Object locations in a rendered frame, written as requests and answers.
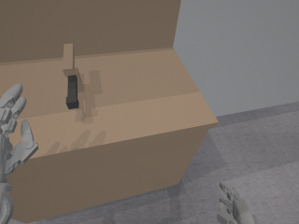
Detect robot left forearm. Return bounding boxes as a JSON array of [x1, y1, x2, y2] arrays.
[[0, 183, 15, 224]]

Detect robot left hand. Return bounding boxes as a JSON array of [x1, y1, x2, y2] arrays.
[[0, 83, 38, 183]]

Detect tap lever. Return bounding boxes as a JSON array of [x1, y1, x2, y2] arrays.
[[65, 75, 79, 109]]

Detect counter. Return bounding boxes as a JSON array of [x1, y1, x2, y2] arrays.
[[0, 0, 219, 224]]

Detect robot right hand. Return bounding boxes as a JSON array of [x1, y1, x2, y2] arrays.
[[217, 182, 255, 224]]

